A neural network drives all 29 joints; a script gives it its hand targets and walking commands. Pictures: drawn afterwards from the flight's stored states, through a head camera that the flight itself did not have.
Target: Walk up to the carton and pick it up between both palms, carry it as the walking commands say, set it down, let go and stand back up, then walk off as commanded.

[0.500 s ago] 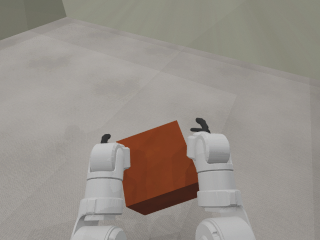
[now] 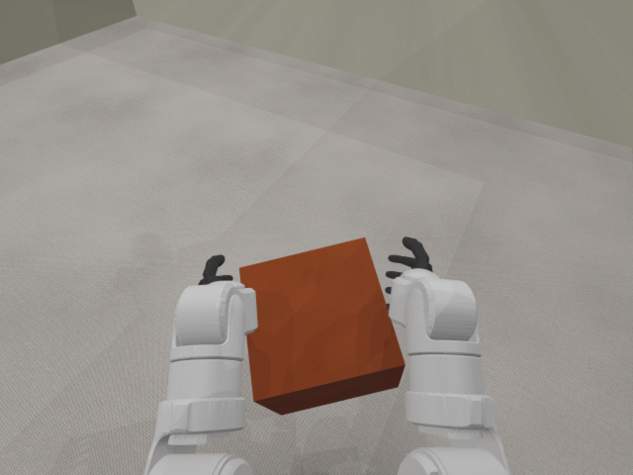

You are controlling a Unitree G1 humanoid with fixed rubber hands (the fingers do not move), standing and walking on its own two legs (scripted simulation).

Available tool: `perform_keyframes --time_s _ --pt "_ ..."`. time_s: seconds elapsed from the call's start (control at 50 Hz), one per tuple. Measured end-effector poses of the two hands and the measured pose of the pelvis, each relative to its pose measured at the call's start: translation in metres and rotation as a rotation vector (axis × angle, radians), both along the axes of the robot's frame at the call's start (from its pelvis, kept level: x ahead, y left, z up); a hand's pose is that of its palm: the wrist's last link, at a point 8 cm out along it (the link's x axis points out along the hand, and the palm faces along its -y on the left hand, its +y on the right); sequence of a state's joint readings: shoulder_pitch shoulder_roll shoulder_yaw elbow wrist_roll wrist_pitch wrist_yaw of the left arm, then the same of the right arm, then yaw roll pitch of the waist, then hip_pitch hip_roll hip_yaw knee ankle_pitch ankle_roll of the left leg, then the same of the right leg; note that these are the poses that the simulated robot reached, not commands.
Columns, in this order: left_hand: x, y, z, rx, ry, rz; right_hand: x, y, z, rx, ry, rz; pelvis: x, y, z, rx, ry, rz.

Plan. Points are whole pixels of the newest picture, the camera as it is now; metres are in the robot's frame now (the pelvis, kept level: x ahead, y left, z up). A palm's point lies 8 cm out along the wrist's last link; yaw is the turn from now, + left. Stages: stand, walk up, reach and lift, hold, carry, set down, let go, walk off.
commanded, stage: carry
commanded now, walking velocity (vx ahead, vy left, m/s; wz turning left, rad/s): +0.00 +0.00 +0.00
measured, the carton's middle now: (321, 329) +0.34 +0.00 -0.03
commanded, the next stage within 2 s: hold in 1.44 s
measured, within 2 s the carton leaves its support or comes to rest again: neither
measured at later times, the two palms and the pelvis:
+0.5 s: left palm (225, 301) +0.31 +0.12 +0.09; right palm (431, 293) +0.32 -0.13 +0.10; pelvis +0.01 -0.01 +0.00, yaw +0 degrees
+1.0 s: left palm (238, 317) +0.29 +0.10 +0.08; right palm (446, 309) +0.31 -0.15 +0.08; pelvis -0.01 -0.03 +0.00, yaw +0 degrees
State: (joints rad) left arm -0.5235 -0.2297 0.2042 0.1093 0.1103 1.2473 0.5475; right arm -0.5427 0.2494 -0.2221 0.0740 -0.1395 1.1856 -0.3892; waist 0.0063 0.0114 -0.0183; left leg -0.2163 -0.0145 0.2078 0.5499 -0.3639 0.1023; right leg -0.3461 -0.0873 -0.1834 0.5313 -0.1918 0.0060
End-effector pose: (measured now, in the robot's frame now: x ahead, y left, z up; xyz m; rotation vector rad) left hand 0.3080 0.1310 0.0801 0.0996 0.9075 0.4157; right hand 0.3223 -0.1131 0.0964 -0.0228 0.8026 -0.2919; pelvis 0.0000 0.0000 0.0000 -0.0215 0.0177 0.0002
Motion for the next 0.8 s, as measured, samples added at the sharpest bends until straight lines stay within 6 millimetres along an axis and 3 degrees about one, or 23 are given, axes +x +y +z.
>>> perform_keyframes --time_s 0.28,0.8 --pt "0.006 -0.006 0.007 -0.018 -0.047 -0.028 0.001 -0.006 -0.002 0.024 -0.012 0.028 0.007 -0.003 0.001 -0.001 0.002 0.003" --pt "-0.008 -0.026 0.005 -0.032 -0.063 -0.053 -0.012 -0.03 -0.005 0.017 -0.014 0.046 -0.001 -0.025 0.004 0.014 -0.002 0.004"
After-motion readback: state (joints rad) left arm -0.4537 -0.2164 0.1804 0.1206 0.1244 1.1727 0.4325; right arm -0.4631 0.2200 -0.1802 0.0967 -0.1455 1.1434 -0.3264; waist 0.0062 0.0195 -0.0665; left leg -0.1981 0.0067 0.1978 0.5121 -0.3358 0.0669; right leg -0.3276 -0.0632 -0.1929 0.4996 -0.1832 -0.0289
